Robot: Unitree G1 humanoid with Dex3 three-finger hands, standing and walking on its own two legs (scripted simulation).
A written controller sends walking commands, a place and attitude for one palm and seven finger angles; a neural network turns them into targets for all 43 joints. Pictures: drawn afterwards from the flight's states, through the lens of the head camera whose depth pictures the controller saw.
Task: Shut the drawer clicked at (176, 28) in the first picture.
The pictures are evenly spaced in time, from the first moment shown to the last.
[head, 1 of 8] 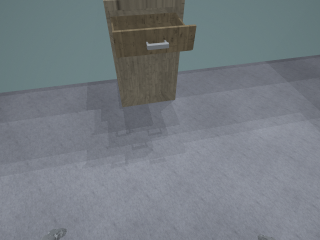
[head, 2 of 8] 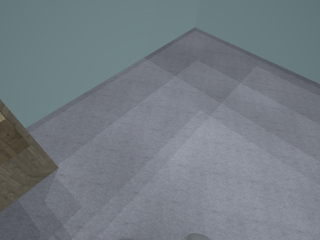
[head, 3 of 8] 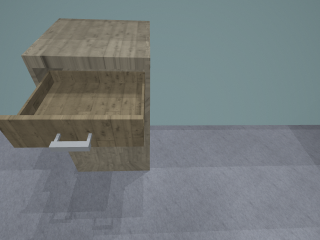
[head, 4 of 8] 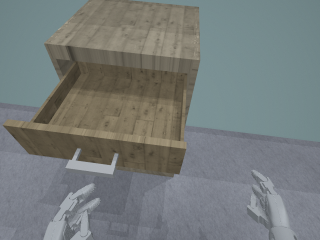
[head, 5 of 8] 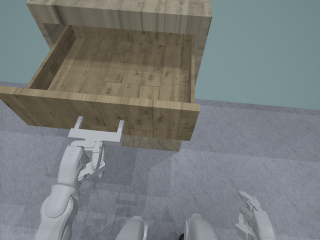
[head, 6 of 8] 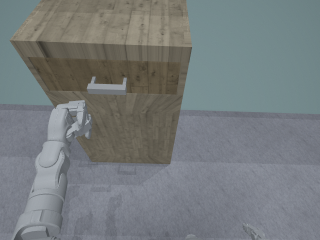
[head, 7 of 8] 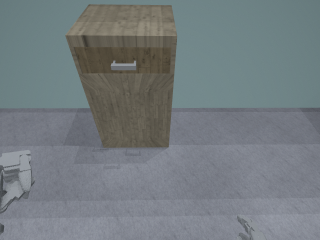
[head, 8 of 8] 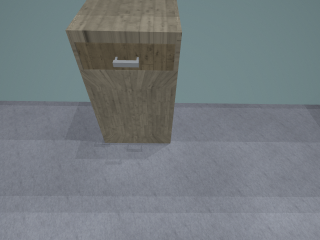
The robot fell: no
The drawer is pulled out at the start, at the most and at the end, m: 0.30 0.30 0.00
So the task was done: yes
